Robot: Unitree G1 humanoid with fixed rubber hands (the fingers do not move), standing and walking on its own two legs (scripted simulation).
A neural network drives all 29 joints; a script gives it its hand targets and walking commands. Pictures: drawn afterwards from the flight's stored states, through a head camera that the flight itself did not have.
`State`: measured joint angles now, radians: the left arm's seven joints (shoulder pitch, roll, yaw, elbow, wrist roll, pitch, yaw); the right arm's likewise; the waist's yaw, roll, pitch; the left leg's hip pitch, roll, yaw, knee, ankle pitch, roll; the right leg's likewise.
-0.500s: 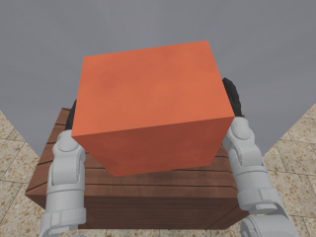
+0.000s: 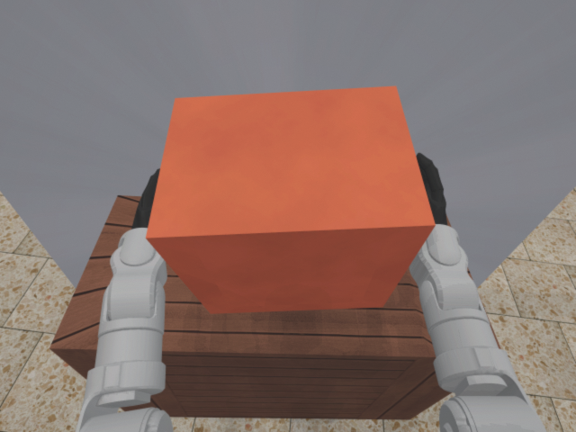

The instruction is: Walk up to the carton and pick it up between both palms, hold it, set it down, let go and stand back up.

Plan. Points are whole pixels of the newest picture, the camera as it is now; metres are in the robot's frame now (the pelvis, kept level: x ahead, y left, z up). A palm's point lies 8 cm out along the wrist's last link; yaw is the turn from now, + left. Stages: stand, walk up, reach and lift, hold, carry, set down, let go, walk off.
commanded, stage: set down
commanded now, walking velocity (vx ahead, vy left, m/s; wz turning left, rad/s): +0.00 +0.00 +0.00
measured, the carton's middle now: (291, 214) +0.39 +0.01 +0.10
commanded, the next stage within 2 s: none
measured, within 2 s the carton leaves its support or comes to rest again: neither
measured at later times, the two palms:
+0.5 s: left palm (171, 222) +0.39 +0.19 +0.07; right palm (419, 214) +0.40 -0.18 +0.10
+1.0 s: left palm (189, 233) +0.40 +0.17 +0.02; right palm (418, 227) +0.41 -0.19 +0.06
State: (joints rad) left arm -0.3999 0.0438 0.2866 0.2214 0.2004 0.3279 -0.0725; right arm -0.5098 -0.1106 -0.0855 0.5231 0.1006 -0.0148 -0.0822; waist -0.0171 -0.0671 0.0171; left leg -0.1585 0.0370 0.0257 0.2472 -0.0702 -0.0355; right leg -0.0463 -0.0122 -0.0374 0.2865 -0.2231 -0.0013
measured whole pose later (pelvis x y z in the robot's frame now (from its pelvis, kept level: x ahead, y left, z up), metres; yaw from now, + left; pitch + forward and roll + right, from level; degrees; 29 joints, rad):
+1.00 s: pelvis +0.02 +0.00 +0.00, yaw -1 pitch +9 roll +1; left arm -0.55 0.02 0.38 0.76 0.21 -0.11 -0.03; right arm -0.59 -0.11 -0.20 0.87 0.04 -0.30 -0.03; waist -0.02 -0.07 -0.03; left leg -0.33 0.04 0.04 0.25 -0.08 -0.04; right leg -0.22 -0.01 -0.03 0.28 -0.23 -0.01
